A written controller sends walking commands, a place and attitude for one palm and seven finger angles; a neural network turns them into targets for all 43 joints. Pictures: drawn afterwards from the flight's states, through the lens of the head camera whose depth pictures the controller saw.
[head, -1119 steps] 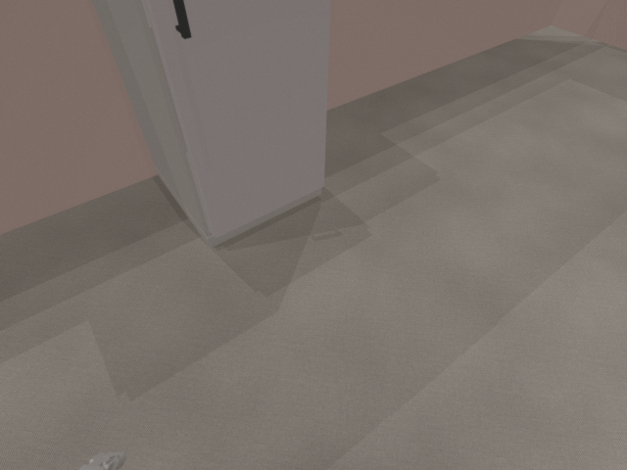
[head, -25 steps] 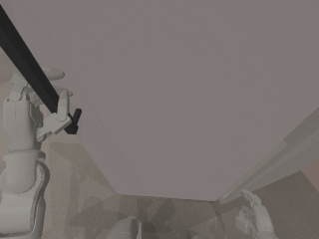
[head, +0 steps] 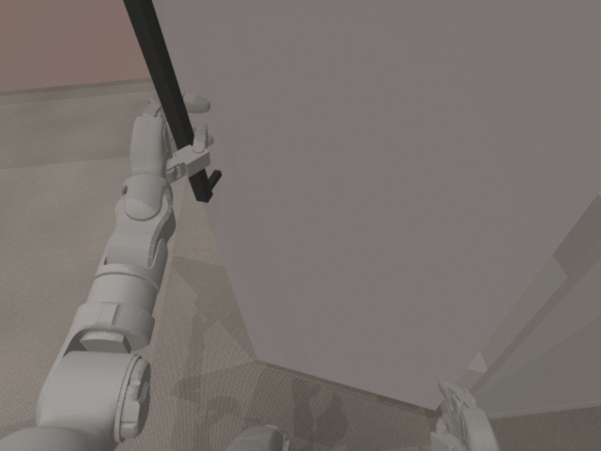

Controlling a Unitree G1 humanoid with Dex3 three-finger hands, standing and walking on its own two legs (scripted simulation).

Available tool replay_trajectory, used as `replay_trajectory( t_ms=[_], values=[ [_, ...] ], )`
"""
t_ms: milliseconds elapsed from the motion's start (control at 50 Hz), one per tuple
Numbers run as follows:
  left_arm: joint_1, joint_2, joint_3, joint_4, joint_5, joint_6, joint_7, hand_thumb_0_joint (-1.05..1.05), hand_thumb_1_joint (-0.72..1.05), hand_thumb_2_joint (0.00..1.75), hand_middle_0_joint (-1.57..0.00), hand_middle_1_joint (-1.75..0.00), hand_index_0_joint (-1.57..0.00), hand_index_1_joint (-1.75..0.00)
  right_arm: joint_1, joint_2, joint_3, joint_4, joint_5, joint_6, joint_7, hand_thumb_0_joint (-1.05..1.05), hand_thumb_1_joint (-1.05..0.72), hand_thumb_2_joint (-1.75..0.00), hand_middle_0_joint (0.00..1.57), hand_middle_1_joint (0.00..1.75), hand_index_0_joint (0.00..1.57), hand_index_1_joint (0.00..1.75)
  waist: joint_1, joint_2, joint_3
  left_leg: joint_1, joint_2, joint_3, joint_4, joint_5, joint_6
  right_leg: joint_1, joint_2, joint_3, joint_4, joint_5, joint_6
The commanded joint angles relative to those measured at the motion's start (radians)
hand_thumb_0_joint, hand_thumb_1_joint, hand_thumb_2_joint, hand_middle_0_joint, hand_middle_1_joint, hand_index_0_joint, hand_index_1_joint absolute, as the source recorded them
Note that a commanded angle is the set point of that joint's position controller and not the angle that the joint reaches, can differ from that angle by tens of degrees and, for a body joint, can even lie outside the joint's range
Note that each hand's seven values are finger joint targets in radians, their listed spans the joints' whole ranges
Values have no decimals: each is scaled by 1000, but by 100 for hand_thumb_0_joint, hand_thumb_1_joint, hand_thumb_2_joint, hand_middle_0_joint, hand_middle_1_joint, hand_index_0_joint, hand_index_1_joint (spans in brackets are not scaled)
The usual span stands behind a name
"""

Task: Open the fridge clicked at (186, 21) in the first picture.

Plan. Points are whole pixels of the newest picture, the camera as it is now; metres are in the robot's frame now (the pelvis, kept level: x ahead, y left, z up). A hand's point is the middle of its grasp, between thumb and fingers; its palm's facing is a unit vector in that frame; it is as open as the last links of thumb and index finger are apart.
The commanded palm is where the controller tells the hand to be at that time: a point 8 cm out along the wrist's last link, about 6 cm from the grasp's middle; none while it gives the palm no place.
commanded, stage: stop walking and hold the door back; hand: left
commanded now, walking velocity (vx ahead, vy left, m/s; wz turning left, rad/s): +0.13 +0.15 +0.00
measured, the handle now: (182, 99) +0.46 +0.19 +0.25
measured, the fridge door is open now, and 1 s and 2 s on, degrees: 68 64 60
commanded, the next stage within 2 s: loosen the grip on the handle in 0.50 s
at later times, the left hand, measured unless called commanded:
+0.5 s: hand (208, 143) +0.44 +0.16 +0.20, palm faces +0.16 -0.97 -0.20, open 5.4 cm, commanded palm +0.41 +0.22 +0.17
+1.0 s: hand (204, 148) +0.45 +0.18 +0.18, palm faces +0.11 -0.98 -0.18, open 12.4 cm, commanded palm +0.42 +0.23 +0.19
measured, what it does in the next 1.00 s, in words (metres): steps on the spot: left foot, then left foot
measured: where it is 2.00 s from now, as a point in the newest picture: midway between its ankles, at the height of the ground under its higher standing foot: outside the picture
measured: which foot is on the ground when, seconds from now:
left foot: up 0.00-0.14, down 0.16-0.36, up 0.38-0.58, down 0.60-1.00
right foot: down 0.00-1.00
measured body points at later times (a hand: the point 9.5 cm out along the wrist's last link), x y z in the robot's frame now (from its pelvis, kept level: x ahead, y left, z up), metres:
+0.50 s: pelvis -0.01 +0.02 +0.00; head +0.00 -0.01 +0.45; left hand +0.43 +0.21 +0.21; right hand +0.07 -0.23 -0.13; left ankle +0.01 +0.14 -0.70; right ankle +0.01 -0.08 -0.73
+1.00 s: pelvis -0.04 +0.05 -0.01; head -0.01 +0.06 +0.44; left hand +0.44 +0.23 +0.19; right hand +0.00 -0.22 -0.11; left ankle +0.02 +0.15 -0.73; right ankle +0.01 -0.08 -0.73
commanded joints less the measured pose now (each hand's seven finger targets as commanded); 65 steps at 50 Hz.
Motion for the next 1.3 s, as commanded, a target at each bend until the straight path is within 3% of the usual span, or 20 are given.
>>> replay_trajectory(
  t_ms=[0, 100, 160, 200, 280, 320, 360, 440, 560, 580, 600, 620, 660, 720, 820, 900, 1000, 1080, 1220, 1280],
  values=[
    [-485, 325, 154, -34, 21, -96, -2, 0, 90, 90, -45, -140, -45, -140, -3, -154, -73, -98, 2, -44, -27, 0, -90, -90, 20, 30, 20, 30, -17, -297, -201, 42, 42, 33, -137, 3, 8, 89, -233, 144, -218, 148, -111],
    [-525, 227, 94, -63, 11, -127, -11, 0, 90, 90, -45, -140, -45, -140, 29, -165, -94, -89, 7, -64, -28, 0, -90, -90, 20, 30, 20, 30, -45, -214, -256, 391, 30, 145, -571, 192, 19, -24, -139, 68, -95, 33, -66],
    [-552, 102, 4, -81, -3, -136, -36, 0, 90, 90, -45, -140, -45, -140, 51, -207, -112, -122, 30, -63, -13, 0, -90, -90, 20, 30, 20, 30, -33, 32, -321, 450, 302, -165, -598, 357, 142, -126, 54, -56, 158, -6, 6],
    [-590, 79, -24, -149, -6, -147, -42, 0, 90, 90, -45, -140, -45, -140, 37, -153, -82, -126, 26, -69, -18, 0, -90, -90, 20, 30, 20, 30, -63, 179, -287, 408, 361, -260, -688, 259, 202, -168, 49, -41, 258, -208, 6],
    [-514, 188, 49, -108, 18, -141, -25, 0, 90, 90, -45, -140, -45, -140, 76, -199, -88, -99, 22, -62, -17, 0, -90, -90, 20, 30, 20, 30, -40, 97, -308, 329, 281, -32, -504, 382, 123, 46, 35, -48, -49, -5, -13],
    [-469, 265, 90, -82, 29, -127, -16, 0, 90, 90, -45, -140, -45, -140, 91, -185, -87, -102, 20, -57, -20, 0, -90, -90, 20, 30, 20, 30, -60, -70, -314, 200, 162, 95, -383, 215, 43, 150, -112, 138, -151, 206, -69],
    [-481, 345, 146, 3, 27, -106, -12, 0, 90, 90, -45, -140, -45, -140, 85, -178, -92, -95, 24, -57, -19, 0, -90, -90, 20, 30, 20, 30, -24, -329, -244, 26, 63, 37, -163, -104, 5, 167, -247, 352, -260, 211, -149],
    [-448, 349, 190, 3, 32, -115, -13, 0, 90, 90, -45, -140, -45, -140, 89, -164, -66, -80, 12, -83, -24, 0, -90, -90, 20, 30, 20, 30, -27, -266, -293, 50, 71, 15, -180, -64, 9, 251, -232, 194, -162, 505, -168],
    [-429, 273, 136, -66, 14, -145, -29, 0, 90, 90, -45, -140, -45, -140, 61, -183, -77, -100, 9, -64, -20, 0, -90, -90, 20, 30, 20, 30, -29, -149, -304, 353, 119, 24, -597, 357, 30, 88, -80, 81, -100, 271, -43],
    [-1065, 701, 381, -90, 138, -151, -55, 0, 90, 90, -45, -140, -45, -140, 88, -200, -156, -110, 3, -119, 10, 0, -90, -90, 20, 30, 20, 30, -4, -247, -242, 347, 137, 81, -580, 433, 56, 32, -8, 116, -100, 264, -56],
    [-1094, 670, 449, 107, 130, -80, -106, 0, 78, 84, -45, -140, -45, -140, 96, -257, -217, -23, -60, -162, 44, 0, -90, -90, 20, 30, 20, 30, -50, 93, -511, 267, 38, 43, -589, 629, 37, 66, 32, 27, 29, 532, -113],
    [-854, 309, 179, 188, 121, -69, -134, 0, 66, 78, -45, -140, -45, -140, 207, -195, -137, -76, -17, -182, 54, 0, -90, -90, 20, 30, 20, 30, -97, 13, -602, 424, 53, 46, -489, 724, 2, -61, 40, -26, 7, 403, -76],
    [-631, 310, 288, 251, 42, -116, -118, 0, 42, 67, -45, -140, -45, -140, 212, -221, -127, -45, -16, -149, 66, 0, -90, -90, 20, 30, 20, 30, -62, -139, -444, 387, 71, 12, -511, 519, 2, -121, 67, -48, -62, 269, -47],
    [-672, 198, 132, 184, 97, -213, -57, 0, 5, 49, -45, -140, -45, -140, 176, -198, -113, -88, -17, -139, 86, 0, -90, -90, 20, 30, 20, 30, -96, -38, -371, 317, 64, 23, -529, 244, 37, -181, 63, -30, -74, 107, -53],
    [-738, 236, 95, 193, 112, -221, -10, 0, -55, 20, -42, -137, -42, -137, 177, -217, -99, -111, 10, -143, 79, 0, -90, -90, 20, 30, 20, 30, -134, -67, -316, 225, 60, -13, -571, -99, 53, -223, 51, -4, -91, -58, -51],
    [-759, 253, 89, 215, 103, -203, 1, 0, -55, 20, -37, -130, -37, -130, 191, -218, -88, -96, 14, -162, 63, 0, -90, -90, 20, 30, 20, 30, -135, -47, -304, 196, 53, -17, -569, -146, 51, -230, 52, 0, -92, -88, -51],
    [-744, 432, 229, 122, 89, -258, 15, 0, -55, 20, -30, -122, -30, -122, 208, -230, -90, -86, -3, -173, 50, 0, -90, -90, 20, 30, 20, 30, -97, -67, -414, 193, 54, -7, -551, -69, 58, -139, 61, 10, -85, -75, -46],
    [-683, 303, 134, 53, 78, -252, -5, 0, -55, 20, -25, -115, -25, -115, 210, -214, -93, -83, 0, -177, 56, 0, -90, -90, 20, 30, 20, 30, -103, 0, -389, 248, 63, -7, -552, 33, 53, -154, 69, -2, -80, 0, -52],
    [-525, 318, 196, -87, 54, -198, 4, 0, -55, 20, -25, -115, -25, -115, 227, -207, -103, -78, -5, -161, 53, 0, -90, -90, 20, 30, 20, 30, -66, -26, -465, 324, 61, 30, -510, 396, 54, -36, 74, -10, -75, 270, -51],
    [-538, 328, 193, 15, 67, -166, -5, 0, -55, 20, -25, -115, -25, -115, 248, -207, -99, -52, -3, -141, 48, 0, -90, -90, 20, 30, 20, 30, -97, -101, -355, 241, 54, 44, -504, 342, 60, -64, 71, -8, -91, 267, -38]
  ],
)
